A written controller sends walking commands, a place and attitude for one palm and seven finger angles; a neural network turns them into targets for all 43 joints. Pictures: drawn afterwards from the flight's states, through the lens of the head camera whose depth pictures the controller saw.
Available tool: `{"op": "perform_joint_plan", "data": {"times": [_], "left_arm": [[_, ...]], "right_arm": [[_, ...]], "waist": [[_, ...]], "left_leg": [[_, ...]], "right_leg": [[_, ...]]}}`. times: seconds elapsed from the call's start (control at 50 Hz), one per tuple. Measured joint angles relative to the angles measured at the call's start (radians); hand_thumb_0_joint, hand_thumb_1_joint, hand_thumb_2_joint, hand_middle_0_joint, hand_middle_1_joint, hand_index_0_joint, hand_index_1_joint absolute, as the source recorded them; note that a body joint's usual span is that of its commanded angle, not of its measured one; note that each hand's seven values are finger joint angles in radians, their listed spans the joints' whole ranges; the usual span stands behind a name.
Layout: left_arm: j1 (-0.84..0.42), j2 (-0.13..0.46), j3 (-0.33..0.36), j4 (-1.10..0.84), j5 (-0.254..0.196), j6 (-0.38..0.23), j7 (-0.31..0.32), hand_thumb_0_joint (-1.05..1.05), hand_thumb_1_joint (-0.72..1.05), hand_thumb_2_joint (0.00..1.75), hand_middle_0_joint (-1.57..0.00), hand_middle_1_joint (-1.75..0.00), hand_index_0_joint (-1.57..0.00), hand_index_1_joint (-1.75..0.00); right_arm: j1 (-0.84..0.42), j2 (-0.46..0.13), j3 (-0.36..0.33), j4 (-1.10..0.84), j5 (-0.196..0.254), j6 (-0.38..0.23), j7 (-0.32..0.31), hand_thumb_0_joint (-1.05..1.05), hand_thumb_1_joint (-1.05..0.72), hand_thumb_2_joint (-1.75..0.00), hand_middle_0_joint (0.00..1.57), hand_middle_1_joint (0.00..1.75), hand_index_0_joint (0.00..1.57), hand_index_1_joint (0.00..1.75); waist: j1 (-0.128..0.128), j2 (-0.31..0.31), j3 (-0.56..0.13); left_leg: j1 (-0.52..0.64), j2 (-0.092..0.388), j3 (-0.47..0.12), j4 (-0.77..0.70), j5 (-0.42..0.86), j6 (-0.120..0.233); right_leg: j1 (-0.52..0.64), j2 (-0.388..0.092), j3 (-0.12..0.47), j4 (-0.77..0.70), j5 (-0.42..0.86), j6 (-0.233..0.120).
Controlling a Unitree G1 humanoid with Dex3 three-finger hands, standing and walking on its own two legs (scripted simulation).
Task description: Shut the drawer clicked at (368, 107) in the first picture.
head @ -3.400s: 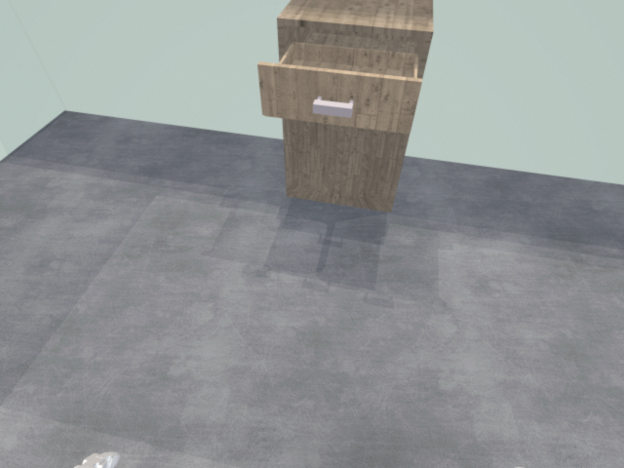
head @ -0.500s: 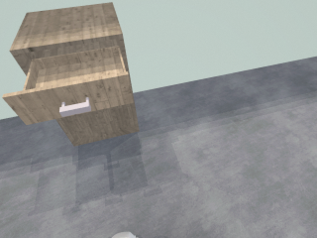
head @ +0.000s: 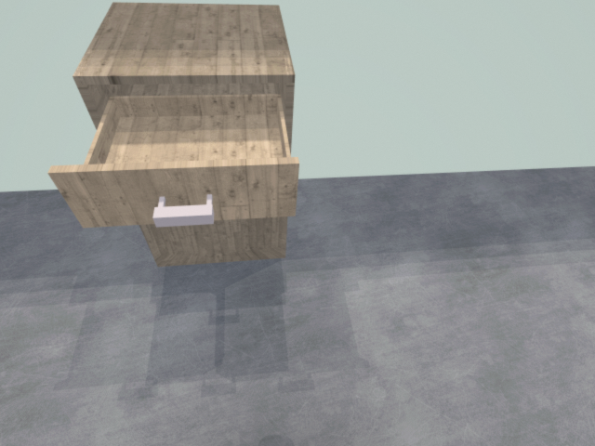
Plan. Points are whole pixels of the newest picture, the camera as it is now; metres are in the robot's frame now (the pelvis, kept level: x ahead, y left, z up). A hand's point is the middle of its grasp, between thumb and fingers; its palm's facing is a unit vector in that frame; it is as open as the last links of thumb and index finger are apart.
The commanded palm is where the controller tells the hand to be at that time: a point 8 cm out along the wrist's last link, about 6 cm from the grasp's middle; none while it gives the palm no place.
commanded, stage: turn to face it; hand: left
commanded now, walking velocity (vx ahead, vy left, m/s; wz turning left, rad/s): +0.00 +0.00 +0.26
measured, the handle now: (185, 207) +0.55 +0.25 -0.08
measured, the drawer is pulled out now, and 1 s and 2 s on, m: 0.30 0.30 0.30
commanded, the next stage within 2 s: take the last steps up to it in 0.12 s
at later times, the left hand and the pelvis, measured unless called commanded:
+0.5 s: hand out of the picture -0.05 +0.17 -0.19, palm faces +0.22 -0.96 -0.16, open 7.4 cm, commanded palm none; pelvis -0.01 +0.00 -0.01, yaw +8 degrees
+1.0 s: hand (210, 435) +0.17 +0.14 -0.16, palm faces +0.20 -0.96 -0.20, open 7.3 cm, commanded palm none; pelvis +0.11 -0.05 -0.01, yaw +8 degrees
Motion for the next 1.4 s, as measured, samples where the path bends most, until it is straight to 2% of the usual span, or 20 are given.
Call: {"op": "perform_joint_plan", "data": {"times": [0.08,0.14,0.22,0.26,0.3,0.36,0.44,0.46,0.52,0.6,0.72,0.84,0.88,0.94,1.0,1.1,1.2,1.3,1.34,1.4], "left_arm": [[-0.005,-0.001,0.0,-0.018,0.001,-0.002,0.004,0.0,0.91,0.9,-0.2,-0.3,-0.19,-0.29],[0.01,0.005,-0.003,-0.037,0.004,-0.02,0.008,0.0,0.91,0.9,-0.2,-0.3,-0.19,-0.29],[0.028,-0.012,-0.01,-0.043,0.012,-0.025,0.006,0.0,0.91,0.9,-0.2,-0.3,-0.19,-0.3],[0.038,-0.016,-0.011,-0.046,0.014,-0.027,0.006,0.0,0.91,0.9,-0.2,-0.3,-0.2,-0.3],[0.049,-0.017,-0.012,-0.046,0.016,-0.032,0.003,0.0,0.91,0.9,-0.2,-0.3,-0.2,-0.3],[0.072,-0.013,-0.012,-0.041,0.02,-0.041,-0.005,0.0,0.91,0.9,-0.2,-0.3,-0.2,-0.3],[0.119,-0.003,-0.009,-0.017,0.014,-0.037,-0.015,0.0,0.91,0.9,-0.2,-0.3,-0.2,-0.3],[0.127,0.002,-0.006,-0.005,0.012,-0.03,-0.018,0.0,0.91,0.9,-0.2,-0.3,-0.2,-0.3],[0.142,0.014,0.001,0.03,0.018,-0.006,-0.027,0.0,0.91,0.9,-0.2,-0.3,-0.2,-0.3],[0.134,0.022,0.007,0.043,0.019,-0.012,-0.041,0.0,0.91,0.9,-0.2,-0.3,-0.19,-0.29],[0.074,0.015,0.01,0.024,0.014,-0.018,-0.045,0.0,0.91,0.9,-0.2,-0.3,-0.19,-0.29],[-0.009,0.002,0.014,0.004,0.013,-0.032,-0.047,0.0,0.91,0.9,-0.19,-0.3,-0.19,-0.29],[-0.028,0.004,0.014,-0.011,0.015,-0.057,-0.047,0.0,0.91,0.9,-0.2,-0.3,-0.19,-0.29],[-0.05,-0.017,0.008,-0.025,0.008,-0.092,-0.037,0.0,0.91,0.9,-0.2,-0.3,-0.19,-0.29],[-0.024,-0.03,0.015,-0.028,0.001,-0.101,-0.014,-0.01,0.93,0.9,-0.2,-0.3,-0.2,-0.3],[0.044,-0.019,0.009,0.001,0.011,-0.1,-0.005,-0.02,0.95,0.9,-0.2,-0.3,-0.2,-0.3],[0.113,-0.027,-0.006,0.043,0.015,-0.095,-0.016,-0.01,0.93,0.9,-0.2,-0.3,-0.2,-0.3],[0.177,-0.033,-0.008,0.081,0.012,-0.081,-0.018,0.0,0.92,0.9,-0.2,-0.3,-0.2,-0.3],[0.193,-0.029,-0.007,0.092,0.009,-0.068,-0.019,0.0,0.91,0.9,-0.2,-0.3,-0.2,-0.3],[0.176,-0.018,-0.006,0.102,0.011,-0.047,-0.019,0.0,0.91,0.9,-0.2,-0.3,-0.2,-0.3]], "right_arm": [[-0.008,-0.011,-0.01,-0.009,-0.001,0.012,0.007,0.0,-0.91,-0.9,0.2,0.3,0.2,0.3],[-0.006,-0.015,-0.017,-0.014,0.006,0.02,0.015,0.0,-0.91,-0.9,0.2,0.3,0.2,0.3],[-0.013,-0.036,-0.032,-0.017,0.007,0.044,0.024,0.0,-0.91,-0.9,0.2,0.3,0.2,0.3],[-0.018,-0.043,-0.036,-0.017,0.008,0.047,0.025,0.0,-0.91,-0.9,0.2,0.3,0.2,0.3],[-0.018,-0.046,-0.037,-0.018,0.007,0.042,0.026,0.0,-0.91,-0.9,0.2,0.3,0.2,0.3],[-0.011,-0.045,-0.034,-0.018,0.003,0.032,0.032,0.0,-0.91,-0.9,0.2,0.3,0.2,0.3],[0.008,-0.04,-0.024,-0.02,-0.002,0.002,0.032,0.0,-0.91,-0.9,0.2,0.3,0.2,0.3],[0.011,-0.033,-0.023,-0.018,-0.005,-0.007,0.029,0.0,-0.91,-0.9,0.2,0.3,0.2,0.3],[0.042,-0.006,-0.012,-0.018,-0.01,-0.028,0.021,0.0,-0.91,-0.9,0.2,0.3,0.2,0.3],[0.108,0.021,-0.003,0.009,-0.005,-0.045,0.011,0.0,-0.9,-0.9,0.2,0.3,0.2,0.3],[0.184,0.042,-0.002,0.074,-0.003,-0.047,0.008,0.0,-0.9,-0.9,0.2,0.3,0.2,0.3],[0.229,0.041,-0.013,0.113,-0.01,-0.043,0.009,0.0,-0.9,-0.9,0.2,0.3,0.2,0.3],[0.249,0.042,-0.013,0.12,-0.007,-0.043,0.011,0.0,-0.9,-0.9,0.2,0.3,0.2,0.3],[0.219,0.024,-0.013,0.131,0.001,-0.018,0.019,0.0,-0.9,-0.9,0.2,0.3,0.2,0.3],[0.17,0.004,-0.026,0.116,-0.004,-0.009,0.025,0.0,-0.9,-0.9,0.2,0.3,0.2,0.3],[0.073,-0.019,-0.042,0.047,-0.009,-0.013,0.03,0.0,-0.91,-0.9,0.2,0.3,0.2,0.3],[-0.023,-0.027,-0.04,-0.001,-0.006,-0.022,0.042,0.0,-0.91,-0.9,0.2,0.3,0.19,0.29],[-0.081,-0.022,-0.023,-0.023,-0.003,-0.045,0.042,0.0,-0.91,-0.9,0.2,0.3,0.19,0.3],[-0.093,-0.012,-0.016,-0.032,-0.008,-0.062,0.035,0.0,-0.91,-0.9,0.2,0.3,0.19,0.3],[-0.091,0.015,0.0,-0.037,-0.007,-0.067,0.021,0.0,-0.91,-0.9,0.2,0.3,0.2,0.3]], "waist": [[-0.005,0.022,-0.006],[0.002,0.02,-0.02],[0.004,0.05,-0.021],[0.006,0.049,-0.017],[0.01,0.042,-0.015],[0.024,0.024,-0.021],[0.036,0.011,-0.04],[0.034,-0.001,-0.037],[0.026,-0.02,-0.036],[0.012,-0.015,-0.034],[0.0,-0.001,-0.018],[-0.037,0.018,-0.005],[-0.04,0.017,-0.006],[-0.033,0.049,0.013],[-0.022,0.053,-0.001],[-0.016,0.047,-0.029],[0.016,0.038,-0.027],[0.053,0.02,-0.01],[0.056,0.001,-0.002],[0.057,-0.026,0.015]], "left_leg": [[-0.006,-0.006,-0.025,0.002,0.007,-0.012],[-0.034,-0.02,-0.036,0.051,-0.011,-0.03],[-0.097,-0.008,-0.043,0.269,-0.218,-0.059],[-0.12,0.002,-0.031,0.392,-0.253,-0.069],[-0.11,0.017,-0.016,0.422,-0.265,-0.077],[-0.057,0.037,0.007,0.341,-0.275,-0.073],[0.058,0.052,0.022,0.1,-0.208,-0.053],[0.055,0.046,0.024,0.096,-0.153,-0.044],[0.077,0.039,0.041,0.082,-0.137,-0.025],[0.151,0.038,0.044,-0.041,-0.094,-0.027],[0.225,0.036,0.051,-0.136,-0.075,-0.039],[0.248,0.056,0.058,-0.089,-0.146,-0.076],[0.218,0.066,0.051,0.014,-0.214,-0.085],[0.065,0.089,0.013,0.4,-0.321,-0.048],[-0.083,0.102,0.013,0.624,-0.235,-0.041],[-0.206,0.134,0.042,0.551,-0.125,-0.067],[-0.201,0.134,0.046,0.342,-0.087,-0.075],[-0.078,0.106,0.068,0.11,-0.045,-0.065],[-0.056,0.091,0.077,0.098,-0.021,-0.031],[-0.03,0.073,0.104,0.108,-0.052,-0.015]], "right_leg": [[0.036,0.005,0.0,-0.126,0.049,-0.002],[0.112,0.001,0.003,-0.323,0.166,-0.009],[0.124,0.005,-0.031,-0.324,0.191,-0.027],[0.142,-0.002,-0.047,-0.347,0.203,-0.029],[0.157,-0.009,-0.06,-0.367,0.214,-0.028],[0.166,-0.022,-0.077,-0.38,0.218,-0.021],[0.138,-0.028,-0.093,-0.324,0.179,-0.008],[0.119,-0.032,-0.085,-0.277,0.128,-0.012],[0.018,-0.02,-0.047,-0.036,0.034,-0.03],[-0.098,-0.026,-0.044,0.127,0.129,-0.026],[-0.137,-0.055,-0.046,-0.006,0.207,-0.01],[-0.051,-0.04,-0.071,-0.224,0.221,-0.019],[0.014,-0.029,-0.078,-0.321,0.255,-0.039],[0.026,-0.005,-0.111,-0.269,0.246,-0.069],[0.091,0.012,-0.132,-0.336,0.237,-0.074],[0.186,0.032,-0.148,-0.464,0.262,-0.078],[0.247,0.042,-0.143,-0.51,0.247,-0.065],[0.278,0.027,-0.133,-0.438,0.161,-0.029],[0.225,0.005,-0.114,-0.277,0.069,-0.029],[0.078,-0.005,-0.063,0.066,-0.017,-0.042]]}}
